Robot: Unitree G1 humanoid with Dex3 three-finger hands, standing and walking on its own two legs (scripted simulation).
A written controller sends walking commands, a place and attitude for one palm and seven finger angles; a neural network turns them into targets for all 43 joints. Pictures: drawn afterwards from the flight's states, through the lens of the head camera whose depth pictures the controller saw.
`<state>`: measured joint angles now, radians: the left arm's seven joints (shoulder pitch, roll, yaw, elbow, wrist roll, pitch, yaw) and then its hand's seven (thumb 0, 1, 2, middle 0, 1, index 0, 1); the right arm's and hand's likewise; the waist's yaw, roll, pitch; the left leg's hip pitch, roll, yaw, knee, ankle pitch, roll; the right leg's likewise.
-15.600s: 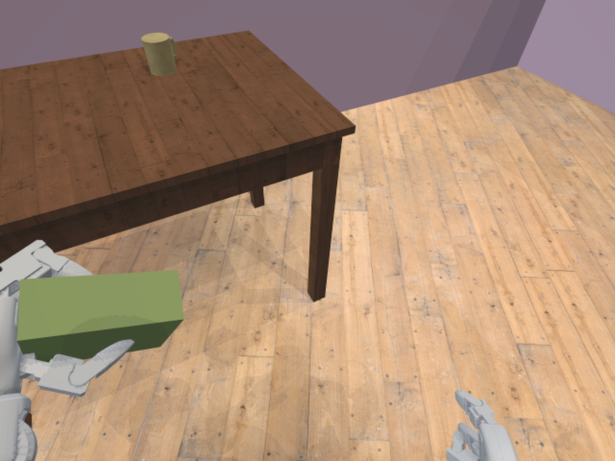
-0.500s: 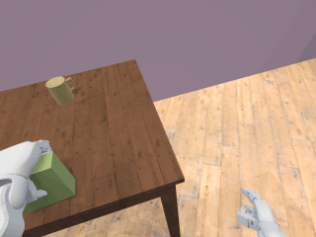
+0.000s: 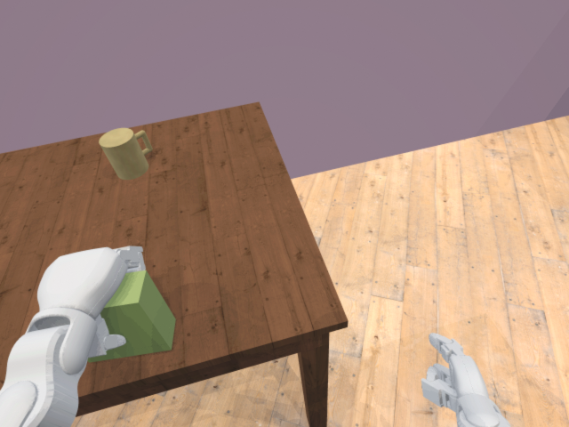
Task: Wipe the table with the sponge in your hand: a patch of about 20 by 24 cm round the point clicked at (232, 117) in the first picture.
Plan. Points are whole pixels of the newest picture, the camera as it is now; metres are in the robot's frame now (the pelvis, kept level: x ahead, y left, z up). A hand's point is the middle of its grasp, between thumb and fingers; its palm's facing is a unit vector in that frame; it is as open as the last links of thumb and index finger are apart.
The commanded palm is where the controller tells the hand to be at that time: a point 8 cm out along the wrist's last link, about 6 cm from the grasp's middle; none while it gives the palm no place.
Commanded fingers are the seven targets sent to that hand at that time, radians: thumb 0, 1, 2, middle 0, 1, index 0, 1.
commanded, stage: move the sponge above the wiping area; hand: left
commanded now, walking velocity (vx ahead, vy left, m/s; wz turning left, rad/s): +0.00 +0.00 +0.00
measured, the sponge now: (122, 326) +0.21 +0.28 +0.04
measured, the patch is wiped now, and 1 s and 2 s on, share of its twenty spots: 0.00 0.00 0.05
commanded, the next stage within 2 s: lower the sponge onto the table in 0.52 s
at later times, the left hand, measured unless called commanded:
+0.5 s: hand (99, 275) +0.23 +0.27 +0.14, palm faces +0.11 +0.00 -0.99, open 9.2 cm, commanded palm +0.20 +0.29 +0.19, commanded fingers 0.00 0.10 1.30 -1.20 -1.60 -1.20 -1.60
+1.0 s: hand (69, 260) +0.24 +0.31 +0.16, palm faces +0.17 -0.01 -0.99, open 9.2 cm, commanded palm +0.20 +0.29 +0.19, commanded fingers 0.00 0.10 1.30 -1.20 -1.60 -1.20 -1.60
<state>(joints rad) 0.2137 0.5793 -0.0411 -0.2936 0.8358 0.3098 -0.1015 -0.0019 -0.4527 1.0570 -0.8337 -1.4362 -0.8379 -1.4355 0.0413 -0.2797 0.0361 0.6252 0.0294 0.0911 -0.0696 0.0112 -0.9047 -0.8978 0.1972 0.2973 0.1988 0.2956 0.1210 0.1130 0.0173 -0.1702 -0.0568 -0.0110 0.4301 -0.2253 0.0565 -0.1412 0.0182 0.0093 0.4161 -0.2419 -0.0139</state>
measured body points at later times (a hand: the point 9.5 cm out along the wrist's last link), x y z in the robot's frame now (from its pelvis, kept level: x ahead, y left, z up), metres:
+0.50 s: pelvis +0.01 -0.01 +0.00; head +0.01 -0.04 +0.45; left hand +0.22 +0.27 +0.20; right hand +0.25 -0.21 -0.09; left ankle +0.00 +0.08 -0.74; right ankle -0.01 -0.12 -0.74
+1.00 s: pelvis +0.01 -0.02 +0.00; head +0.00 -0.06 +0.45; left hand +0.22 +0.30 +0.21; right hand +0.24 -0.23 -0.10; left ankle +0.00 +0.08 -0.74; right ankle -0.01 -0.12 -0.74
